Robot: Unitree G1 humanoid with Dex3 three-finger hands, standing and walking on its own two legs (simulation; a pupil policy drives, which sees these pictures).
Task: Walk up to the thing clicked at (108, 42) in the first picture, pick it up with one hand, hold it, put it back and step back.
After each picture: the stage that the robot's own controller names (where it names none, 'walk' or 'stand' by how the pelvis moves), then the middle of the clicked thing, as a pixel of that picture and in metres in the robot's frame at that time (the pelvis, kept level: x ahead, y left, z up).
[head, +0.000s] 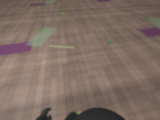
stand; (108, 42) +1.82 -0.46 -0.72
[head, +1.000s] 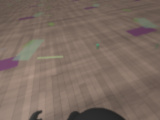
walk; (97, 46) +1.75 -0.04 -0.69
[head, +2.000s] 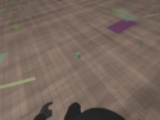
walk; (78, 55) +1.14 +0.30 -0.71
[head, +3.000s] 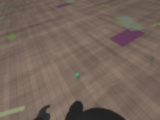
walk; (77, 76) +0.71 +0.27 -0.72
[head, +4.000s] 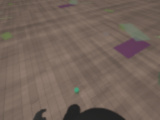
walk; (76, 91) +0.47 +0.19 -0.71
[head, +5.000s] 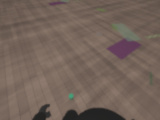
stand; (71, 97) +0.37 +0.20 -0.71
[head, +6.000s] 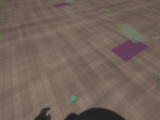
stand; (73, 99) +0.35 +0.19 -0.72
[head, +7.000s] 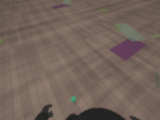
stand; (73, 99) +0.35 +0.20 -0.73
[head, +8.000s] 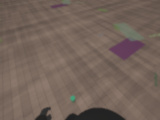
stand; (73, 99) +0.35 +0.20 -0.73
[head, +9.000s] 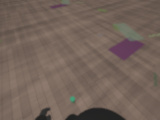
stand; (72, 100) +0.34 +0.21 -0.73
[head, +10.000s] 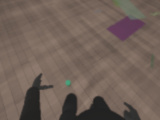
go down; (68, 83) +0.38 +0.21 -0.62
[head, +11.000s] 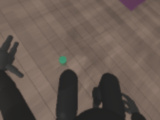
go down; (63, 61) +0.43 +0.23 -0.30
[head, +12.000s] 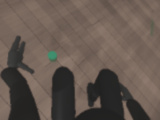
close in; (52, 57) +0.42 +0.25 -0.26
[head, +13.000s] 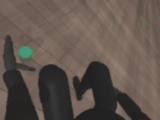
close; (25, 54) +0.42 +0.28 -0.22
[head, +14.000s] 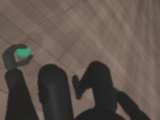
close; (23, 53) +0.41 +0.28 -0.22
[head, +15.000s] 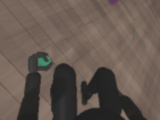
lift; (45, 63) +0.33 +0.26 -0.19
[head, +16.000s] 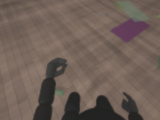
close; (57, 92) +0.29 +0.35 -0.60
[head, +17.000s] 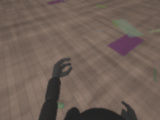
close; (59, 105) +0.25 +0.36 -0.70
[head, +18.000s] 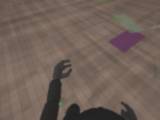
stand; (58, 103) +0.24 +0.36 -0.69
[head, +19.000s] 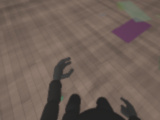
stand; (58, 97) +0.23 +0.36 -0.63
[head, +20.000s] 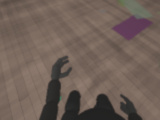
stand; (55, 98) +0.20 +0.36 -0.60
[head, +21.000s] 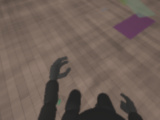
stand; (55, 100) +0.16 +0.36 -0.59
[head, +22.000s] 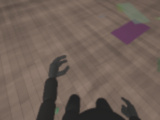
stand; (53, 109) +0.10 +0.37 -0.63
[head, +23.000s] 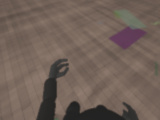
stand; out of the picture +0.02 +0.38 -0.68
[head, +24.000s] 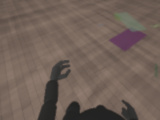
stand; out of the picture -0.03 +0.39 -0.68
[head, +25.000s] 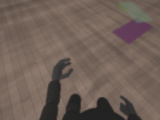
stand; out of the picture -0.09 +0.39 -0.62
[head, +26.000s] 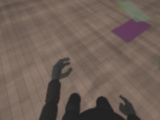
stand; out of the picture -0.16 +0.40 -0.62
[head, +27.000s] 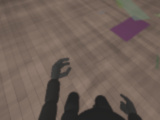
stand; out of the picture -0.25 +0.41 -0.62
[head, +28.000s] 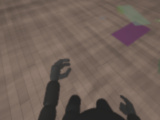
stand; out of the picture -0.34 +0.41 -0.63
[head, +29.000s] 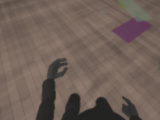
stand; out of the picture -0.43 +0.42 -0.63
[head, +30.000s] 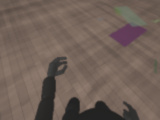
stand; out of the picture -0.50 +0.43 -0.66
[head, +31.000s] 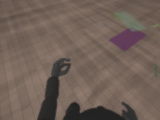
stand; out of the picture -0.58 +0.44 -0.69
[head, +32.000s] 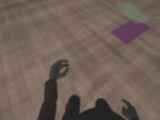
stand; out of the picture -0.62 +0.44 -0.64
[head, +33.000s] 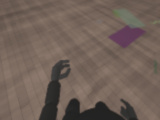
close; out of the picture -0.67 +0.45 -0.66
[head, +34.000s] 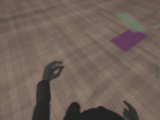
stand; out of the picture -0.73 +0.45 -0.68
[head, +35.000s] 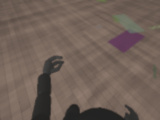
stand; out of the picture -0.76 +0.46 -0.69
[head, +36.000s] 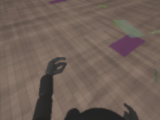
stand; out of the picture -0.80 +0.45 -0.71
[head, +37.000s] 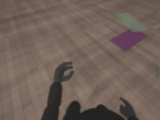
close; out of the picture -0.79 +0.46 -0.68
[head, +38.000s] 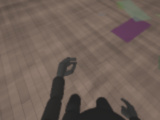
close; out of the picture -0.81 +0.45 -0.63
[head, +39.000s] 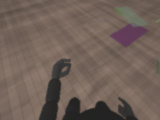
close; out of the picture -0.83 +0.45 -0.65
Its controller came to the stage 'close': yes
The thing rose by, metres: 0.09
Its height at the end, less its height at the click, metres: -0.02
